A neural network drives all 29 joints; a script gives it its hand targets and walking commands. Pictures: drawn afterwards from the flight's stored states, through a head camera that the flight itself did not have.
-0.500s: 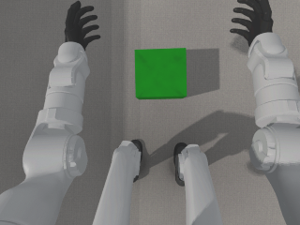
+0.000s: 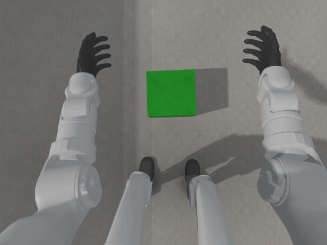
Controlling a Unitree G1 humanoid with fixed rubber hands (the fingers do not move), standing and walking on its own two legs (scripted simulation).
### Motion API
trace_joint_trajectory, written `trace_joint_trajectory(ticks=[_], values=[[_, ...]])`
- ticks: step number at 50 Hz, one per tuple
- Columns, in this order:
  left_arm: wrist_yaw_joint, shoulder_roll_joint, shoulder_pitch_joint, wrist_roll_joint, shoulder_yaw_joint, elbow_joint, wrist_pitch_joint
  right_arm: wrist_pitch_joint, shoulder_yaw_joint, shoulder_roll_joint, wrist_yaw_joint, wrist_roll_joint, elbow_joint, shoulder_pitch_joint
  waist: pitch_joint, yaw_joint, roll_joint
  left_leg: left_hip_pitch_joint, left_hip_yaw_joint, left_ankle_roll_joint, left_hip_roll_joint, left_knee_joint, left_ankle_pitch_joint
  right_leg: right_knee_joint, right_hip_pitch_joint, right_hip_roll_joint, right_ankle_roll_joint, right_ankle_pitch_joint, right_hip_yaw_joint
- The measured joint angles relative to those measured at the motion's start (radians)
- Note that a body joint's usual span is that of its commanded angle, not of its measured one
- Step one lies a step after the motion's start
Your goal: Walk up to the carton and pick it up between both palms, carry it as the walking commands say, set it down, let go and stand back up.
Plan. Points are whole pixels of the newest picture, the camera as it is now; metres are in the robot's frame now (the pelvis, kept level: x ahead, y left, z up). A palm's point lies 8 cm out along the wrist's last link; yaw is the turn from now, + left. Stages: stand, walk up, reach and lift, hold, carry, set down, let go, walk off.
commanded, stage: let go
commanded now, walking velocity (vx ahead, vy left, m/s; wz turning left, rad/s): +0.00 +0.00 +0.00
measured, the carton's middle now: (171, 95) +0.50 +0.02 -0.61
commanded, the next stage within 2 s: stand in 1.18 s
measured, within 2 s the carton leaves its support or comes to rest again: neither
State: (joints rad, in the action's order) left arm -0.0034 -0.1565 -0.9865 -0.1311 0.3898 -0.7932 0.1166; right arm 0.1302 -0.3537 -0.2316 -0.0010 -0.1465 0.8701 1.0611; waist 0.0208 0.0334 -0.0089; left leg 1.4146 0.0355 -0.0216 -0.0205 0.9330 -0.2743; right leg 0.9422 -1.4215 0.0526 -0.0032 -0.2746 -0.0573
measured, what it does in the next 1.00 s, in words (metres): rises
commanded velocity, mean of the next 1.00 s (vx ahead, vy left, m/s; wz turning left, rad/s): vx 0.00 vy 0.00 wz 0.00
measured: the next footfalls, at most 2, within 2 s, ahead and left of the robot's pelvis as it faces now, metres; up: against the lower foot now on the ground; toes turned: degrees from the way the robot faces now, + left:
none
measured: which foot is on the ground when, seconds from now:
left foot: down 0.00-1.00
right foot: down 0.00-1.00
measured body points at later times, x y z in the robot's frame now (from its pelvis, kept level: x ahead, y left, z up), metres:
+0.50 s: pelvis +0.05 +0.01 +0.08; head +0.19 +0.01 +0.50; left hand +0.31 +0.24 -0.02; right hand +0.33 -0.22 -0.02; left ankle +0.05 +0.13 -0.65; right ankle +0.05 -0.11 -0.65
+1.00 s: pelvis +0.07 +0.00 +0.10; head +0.09 +0.01 +0.54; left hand +0.24 +0.24 +0.02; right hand +0.25 -0.22 +0.02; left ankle +0.06 +0.13 -0.65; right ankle +0.06 -0.11 -0.65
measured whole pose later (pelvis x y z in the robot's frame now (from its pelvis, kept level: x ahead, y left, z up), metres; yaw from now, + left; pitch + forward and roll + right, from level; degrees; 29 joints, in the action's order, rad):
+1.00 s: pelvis +0.07 +0.00 +0.10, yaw +1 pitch -4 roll +0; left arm 0.08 -0.21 0.21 -0.02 0.03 -0.42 0.13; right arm 0.12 -0.05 -0.20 -0.07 0.00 0.43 -0.22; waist -0.11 0.00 -0.01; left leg 0.09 0.06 0.00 -0.02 0.43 -0.26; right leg 0.42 -0.08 0.03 0.01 -0.27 -0.05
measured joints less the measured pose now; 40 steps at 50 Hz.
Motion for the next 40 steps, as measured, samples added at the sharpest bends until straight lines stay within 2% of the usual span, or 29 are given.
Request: trace_joint_trajectory(ticks=[5, 11, 17, 28, 35, 40], values=[[0.028, 0.000, 0.190, -0.007, -0.065, 0.123, 0.001, 0.004, 0.048, 0.056, 0.025, -0.006, -0.160, -0.217, 0.015, -0.008, 0.001, -0.070, 0.005, 0.002, -0.002, -0.049, 0.000, -0.050, 0.072, -0.002, 0.000, -0.001, 0.000], [0.055, -0.016, 0.438, 0.047, -0.144, 0.226, -0.004, -0.004, 0.126, 0.061, 0.014, 0.039, -0.278, -0.481, 0.039, -0.006, 0.004, -0.217, 0.011, 0.006, -0.006, -0.129, 0.007, -0.130, 0.222, -0.009, 0.001, 0.002, 0.000], [0.070, -0.025, 0.655, 0.087, -0.210, 0.242, -0.046, -0.051, 0.171, 0.053, -0.010, 0.075, -0.287, -0.682, 0.047, -0.009, 0.008, -0.428, 0.018, 0.009, -0.008, -0.216, 0.012, -0.222, 0.437, -0.014, 0.001, 0.007, 0.003], [0.058, -0.027, 0.982, 0.119, -0.305, 0.267, -0.108, -0.122, 0.248, 0.044, -0.028, 0.132, -0.316, -1.029, -0.014, -0.020, 0.019, -0.860, 0.024, 0.017, -0.002, -0.373, 0.015, -0.395, 0.879, -0.019, 0.004, 0.017, 0.007], [0.069, -0.042, 1.152, 0.129, -0.333, 0.328, -0.102, -0.118, 0.282, 0.040, -0.041, 0.144, -0.386, -1.214, -0.060, -0.024, 0.025, -1.098, 0.028, 0.020, 0.001, -0.476, 0.030, -0.506, 1.121, -0.022, 0.006, 0.035, 0.009], [0.079, -0.053, 1.218, 0.137, -0.346, 0.365, -0.067, -0.084, 0.304, 0.030, -0.054, 0.150, -0.424, -1.283, -0.092, -0.026, 0.017, -1.223, 0.026, 0.020, 0.002, -0.512, 0.029, -0.537, 1.244, -0.024, 0.008, 0.032, 0.009]])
